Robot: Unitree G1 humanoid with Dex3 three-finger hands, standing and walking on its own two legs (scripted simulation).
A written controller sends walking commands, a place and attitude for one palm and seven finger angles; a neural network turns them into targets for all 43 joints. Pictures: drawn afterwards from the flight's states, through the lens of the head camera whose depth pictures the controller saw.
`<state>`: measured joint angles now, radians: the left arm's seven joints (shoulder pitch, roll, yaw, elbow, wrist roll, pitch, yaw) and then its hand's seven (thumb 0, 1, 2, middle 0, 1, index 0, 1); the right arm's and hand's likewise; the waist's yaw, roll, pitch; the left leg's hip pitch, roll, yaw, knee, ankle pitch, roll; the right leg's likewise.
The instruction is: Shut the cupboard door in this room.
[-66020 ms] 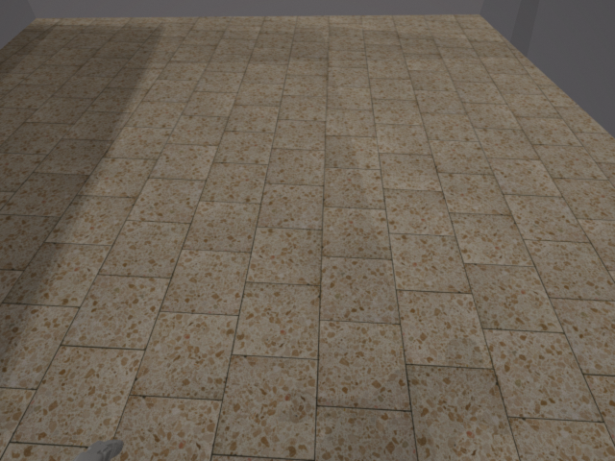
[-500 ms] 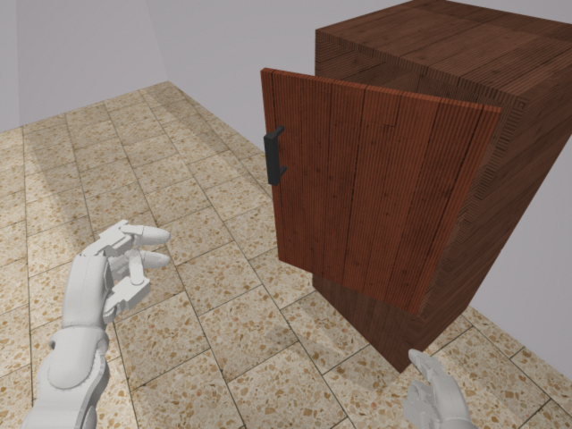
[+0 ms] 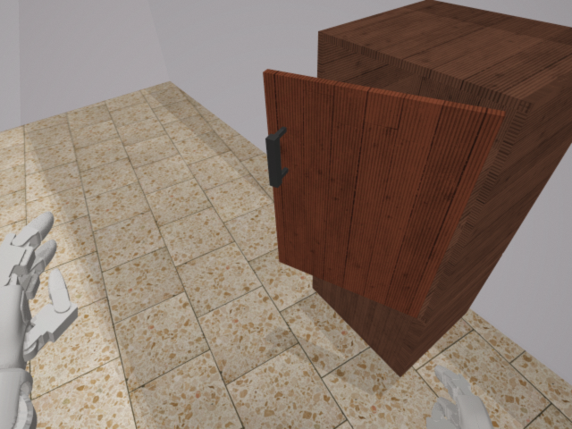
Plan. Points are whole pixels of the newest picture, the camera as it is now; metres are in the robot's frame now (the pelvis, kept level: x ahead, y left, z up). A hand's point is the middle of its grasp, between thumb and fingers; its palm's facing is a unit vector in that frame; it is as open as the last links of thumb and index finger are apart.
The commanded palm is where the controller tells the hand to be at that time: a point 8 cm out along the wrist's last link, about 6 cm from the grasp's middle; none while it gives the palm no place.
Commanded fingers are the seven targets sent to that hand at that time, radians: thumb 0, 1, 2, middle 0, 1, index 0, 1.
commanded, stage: draw the hand back to the body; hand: left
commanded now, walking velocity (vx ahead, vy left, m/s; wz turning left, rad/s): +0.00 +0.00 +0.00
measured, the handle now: (279, 157) +0.64 +0.10 +0.05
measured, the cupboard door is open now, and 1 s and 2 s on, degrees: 24 24 24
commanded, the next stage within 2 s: step back with the hand held close in 0.10 s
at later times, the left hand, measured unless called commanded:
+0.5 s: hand (76, 302) +0.20 +0.26 +0.15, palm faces +0.37 -0.79 -0.49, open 7.4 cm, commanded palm +0.14 +0.30 +0.17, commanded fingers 0.00 0.90 0.90 -0.20 -0.30 -0.20 -0.30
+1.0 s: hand out of the picture +0.12 +0.29 +0.15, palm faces +0.46 -0.75 -0.46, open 7.4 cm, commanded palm +0.05 +0.32 +0.17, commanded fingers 0.00 0.90 0.90 -0.20 -0.30 -0.20 -0.30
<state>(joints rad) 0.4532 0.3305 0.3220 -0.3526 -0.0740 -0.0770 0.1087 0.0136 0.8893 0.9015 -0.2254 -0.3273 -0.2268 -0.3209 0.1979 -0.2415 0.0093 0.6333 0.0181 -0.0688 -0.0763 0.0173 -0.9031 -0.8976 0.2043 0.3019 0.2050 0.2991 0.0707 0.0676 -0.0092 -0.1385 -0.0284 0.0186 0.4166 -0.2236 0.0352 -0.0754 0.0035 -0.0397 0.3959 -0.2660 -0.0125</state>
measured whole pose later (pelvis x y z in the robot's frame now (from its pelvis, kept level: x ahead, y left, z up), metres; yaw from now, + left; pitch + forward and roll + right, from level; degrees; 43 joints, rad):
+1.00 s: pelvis -0.08 +0.02 -0.02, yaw +1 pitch +0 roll -2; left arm 0.51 0.41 0.44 -0.48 -0.03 -0.21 0.15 0.01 0.88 0.90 -0.21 -0.31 -0.21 -0.30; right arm 0.23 -0.22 0.01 0.56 0.01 -0.03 -0.09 0.02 -0.90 -0.90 0.21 0.30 0.21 0.30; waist 0.01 0.02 0.01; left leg -0.44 -0.03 0.03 0.63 -0.20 0.07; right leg -0.36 0.02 0.00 0.61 -0.25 0.02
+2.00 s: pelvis -0.23 +0.08 -0.02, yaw +2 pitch -2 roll -6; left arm 0.43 0.46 0.45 -0.54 -0.09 -0.17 0.13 0.01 0.89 0.90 -0.21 -0.31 -0.21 -0.30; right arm 0.27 -0.18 -0.03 0.64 0.00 -0.10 -0.06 0.02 -0.90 -0.90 0.20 0.30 0.20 0.30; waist -0.04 0.00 0.03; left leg -0.49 -0.01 0.05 0.39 -0.06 -0.06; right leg -0.20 0.13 -0.06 0.71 -0.61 -0.04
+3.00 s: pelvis -0.27 +0.19 -0.01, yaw -4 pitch +0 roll -1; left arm 0.57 0.48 0.48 -0.55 -0.05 -0.20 0.17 0.01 0.89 0.90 -0.21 -0.31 -0.21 -0.30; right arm 0.24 -0.14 0.03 0.64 -0.01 -0.10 -0.06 0.02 -0.90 -0.90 0.20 0.30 0.21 0.30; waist -0.04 -0.04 0.02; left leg -0.34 0.03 0.12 0.50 -0.17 0.05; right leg -0.21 0.01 -0.05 0.51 -0.36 -0.01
